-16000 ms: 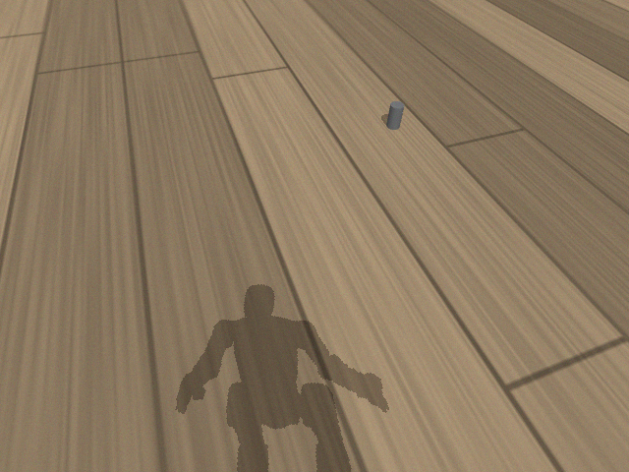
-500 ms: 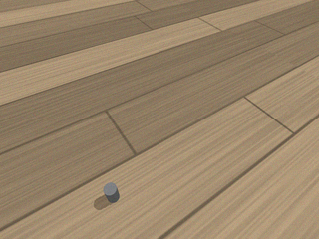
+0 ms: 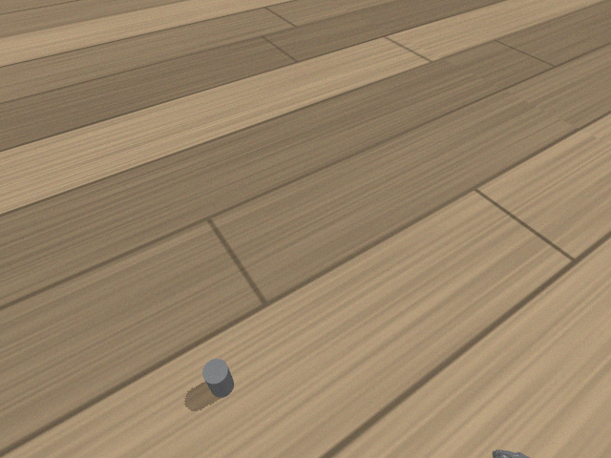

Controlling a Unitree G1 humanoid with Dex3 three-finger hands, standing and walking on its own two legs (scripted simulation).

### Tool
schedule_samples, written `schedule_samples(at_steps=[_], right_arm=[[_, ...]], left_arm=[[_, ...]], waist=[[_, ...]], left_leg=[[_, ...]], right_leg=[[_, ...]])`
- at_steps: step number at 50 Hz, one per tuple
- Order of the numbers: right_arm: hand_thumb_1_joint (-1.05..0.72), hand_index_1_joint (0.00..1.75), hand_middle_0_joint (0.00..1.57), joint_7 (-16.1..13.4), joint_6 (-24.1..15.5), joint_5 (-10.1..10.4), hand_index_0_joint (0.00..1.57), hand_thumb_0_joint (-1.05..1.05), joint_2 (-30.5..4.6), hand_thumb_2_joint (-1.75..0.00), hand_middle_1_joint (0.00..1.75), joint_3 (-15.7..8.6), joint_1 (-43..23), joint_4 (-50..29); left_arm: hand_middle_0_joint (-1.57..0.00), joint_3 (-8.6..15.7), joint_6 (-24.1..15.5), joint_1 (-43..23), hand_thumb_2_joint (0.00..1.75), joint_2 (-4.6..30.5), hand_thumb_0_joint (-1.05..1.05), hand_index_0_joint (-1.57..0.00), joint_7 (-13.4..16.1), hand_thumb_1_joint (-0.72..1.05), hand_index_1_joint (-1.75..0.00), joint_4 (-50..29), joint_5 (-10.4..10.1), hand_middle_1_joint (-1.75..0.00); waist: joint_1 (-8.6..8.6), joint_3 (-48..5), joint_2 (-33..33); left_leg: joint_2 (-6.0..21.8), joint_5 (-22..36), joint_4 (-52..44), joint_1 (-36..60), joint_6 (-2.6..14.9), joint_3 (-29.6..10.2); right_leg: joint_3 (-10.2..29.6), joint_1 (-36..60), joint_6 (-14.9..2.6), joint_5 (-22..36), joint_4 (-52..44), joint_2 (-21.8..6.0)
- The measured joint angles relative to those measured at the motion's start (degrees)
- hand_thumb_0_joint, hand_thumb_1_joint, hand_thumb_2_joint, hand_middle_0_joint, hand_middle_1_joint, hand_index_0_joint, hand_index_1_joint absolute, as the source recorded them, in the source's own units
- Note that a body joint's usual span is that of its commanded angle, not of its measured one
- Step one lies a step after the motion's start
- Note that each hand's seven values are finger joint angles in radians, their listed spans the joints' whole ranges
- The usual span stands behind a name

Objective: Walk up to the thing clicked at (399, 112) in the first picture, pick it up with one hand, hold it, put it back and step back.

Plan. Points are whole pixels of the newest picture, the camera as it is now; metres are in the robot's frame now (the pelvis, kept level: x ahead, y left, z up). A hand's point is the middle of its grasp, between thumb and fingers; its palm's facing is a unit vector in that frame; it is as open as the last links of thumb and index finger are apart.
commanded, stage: walk up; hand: left
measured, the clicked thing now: (219, 378) +0.46 +0.27 -0.71
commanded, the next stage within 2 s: none
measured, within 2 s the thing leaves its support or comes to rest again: neither
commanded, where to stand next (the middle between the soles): +0.04 -0.03 m, yaw +1 degrees
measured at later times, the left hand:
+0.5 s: hand out of the picture +0.07 +0.27 -0.16, palm faces -0.03 -0.90 -0.43, open 7.3 cm
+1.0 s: hand out of the picture -0.05 +0.29 -0.17, palm faces +0.08 -0.92 -0.37, open 7.4 cm
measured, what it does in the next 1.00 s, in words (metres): steps on the spot: left foot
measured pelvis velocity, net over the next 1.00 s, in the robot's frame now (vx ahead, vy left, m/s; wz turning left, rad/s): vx -0.05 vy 0.01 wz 0.07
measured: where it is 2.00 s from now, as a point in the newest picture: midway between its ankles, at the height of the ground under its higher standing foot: outside the picture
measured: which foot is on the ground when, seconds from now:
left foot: down 0.00-0.56, up 0.58-0.88, down 0.90-1.00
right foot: down 0.00-0.94, up 0.96-1.00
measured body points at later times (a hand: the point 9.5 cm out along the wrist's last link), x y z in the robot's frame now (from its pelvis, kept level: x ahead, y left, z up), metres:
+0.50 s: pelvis -0.04 -0.01 -0.01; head +0.03 -0.01 +0.43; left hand +0.07 +0.32 -0.13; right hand +0.08 -0.32 -0.14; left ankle +0.07 +0.12 -0.74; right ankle -0.05 -0.13 -0.73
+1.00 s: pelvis -0.05 +0.01 -0.01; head -0.04 +0.02 +0.44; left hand -0.06 +0.33 -0.14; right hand +0.06 -0.29 -0.12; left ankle -0.07 +0.13 -0.74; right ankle -0.07 -0.12 -0.71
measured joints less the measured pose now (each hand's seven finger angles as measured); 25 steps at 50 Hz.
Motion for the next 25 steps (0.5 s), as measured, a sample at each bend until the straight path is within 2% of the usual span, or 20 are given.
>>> schedule_samples(at_steps=[15, 19, 22, 25], right_arm=[[-0.91, 0.3, 0.2, 0.0, 0.4, -0.2, 0.21, 0.0, 0.3, -0.9, 0.3, 0.0, 0.9, 1.2], [-0.91, 0.3, 0.2, 0.2, 1.4, 0.0, 0.21, 0.0, -0.3, -0.9, 0.3, -1.0, -0.2, -0.9], [-0.91, 0.3, 0.2, 0.2, 2.4, 0.0, 0.21, 0.0, -0.9, -0.9, 0.3, -2.0, -1.4, -3.5], [-0.91, 0.3, 0.2, 0.2, 3.7, -0.8, 0.21, 0.0, -1.4, -0.9, 0.3, -2.7, -1.9, -6.3]], left_arm=[[-0.2, 0.1, 0.3, -1.0, 0.9, -0.1, 0.0, -0.21, 0.0, 0.9, -0.3, -0.4, 0.2, -0.3], [-0.2, 0.8, 1.1, -2.0, 0.9, 0.6, 0.0, -0.21, 0.7, 0.9, -0.3, -2.5, -0.9, -0.3], [-0.2, 1.4, 1.8, -2.9, 0.9, 1.6, 0.0, -0.21, 1.2, 0.9, -0.3, -4.9, -1.4, -0.3], [-0.2, 2.2, 2.6, -2.4, 0.9, 2.3, 0.0, -0.21, 1.5, 0.9, -0.3, -6.8, -1.4, -0.3]], waist=[[-0.56, 0.5, -1.0], [-0.81, 3.2, -1.3], [-0.87, 6.0, -1.3], [-1.03, 6.9, -0.6]], left_leg=[[-0.3, 0.3, -1.3, 0.7, 0.13, 0.4], [-0.7, 0.1, 1.1, -1.6, 0.46, 0.6], [-0.6, 0.3, 3.3, -3.9, 0.66, 0.7], [-0.3, 0.2, 6.2, -7.0, 0.45, 0.3]], right_leg=[[0.3, 0.5, 0.15, 0.3, -1.1, -0.3], [0.6, -3.2, 0.11, -1.4, 4.3, -0.8], [0.3, -8.1, -1.53, -3.2, 12.1, -0.6], [-0.1, -11.7, -3.41, -11.9, 20.9, 0.8]])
